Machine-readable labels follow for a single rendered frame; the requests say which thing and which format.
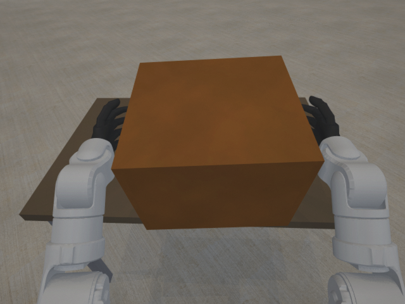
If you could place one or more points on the right robot hand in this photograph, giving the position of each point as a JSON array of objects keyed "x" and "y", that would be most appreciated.
[{"x": 323, "y": 121}]

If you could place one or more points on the left robot hand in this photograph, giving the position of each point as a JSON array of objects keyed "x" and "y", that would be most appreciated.
[{"x": 106, "y": 122}]

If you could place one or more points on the carton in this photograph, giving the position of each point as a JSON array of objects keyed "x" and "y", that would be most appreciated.
[{"x": 215, "y": 143}]

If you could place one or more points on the robot left upper arm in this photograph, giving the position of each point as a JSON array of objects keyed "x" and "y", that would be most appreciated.
[{"x": 77, "y": 288}]

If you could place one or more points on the robot left forearm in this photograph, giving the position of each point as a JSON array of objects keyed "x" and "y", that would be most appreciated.
[{"x": 79, "y": 204}]

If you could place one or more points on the robot right forearm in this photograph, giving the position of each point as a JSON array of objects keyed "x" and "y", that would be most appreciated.
[{"x": 361, "y": 210}]

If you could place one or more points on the robot right upper arm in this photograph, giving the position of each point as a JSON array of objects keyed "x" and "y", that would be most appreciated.
[{"x": 362, "y": 288}]

